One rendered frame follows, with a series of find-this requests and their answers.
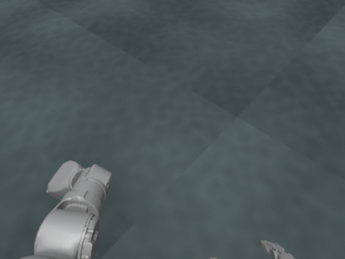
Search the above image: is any right robot hand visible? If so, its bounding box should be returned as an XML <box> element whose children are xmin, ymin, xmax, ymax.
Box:
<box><xmin>259</xmin><ymin>240</ymin><xmax>295</xmax><ymax>259</ymax></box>

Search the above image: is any left robot hand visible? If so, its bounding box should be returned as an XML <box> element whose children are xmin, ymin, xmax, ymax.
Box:
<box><xmin>46</xmin><ymin>160</ymin><xmax>83</xmax><ymax>200</ymax></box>

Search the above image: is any left robot arm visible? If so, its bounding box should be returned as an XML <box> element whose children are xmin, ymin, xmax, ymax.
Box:
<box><xmin>20</xmin><ymin>164</ymin><xmax>112</xmax><ymax>259</ymax></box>

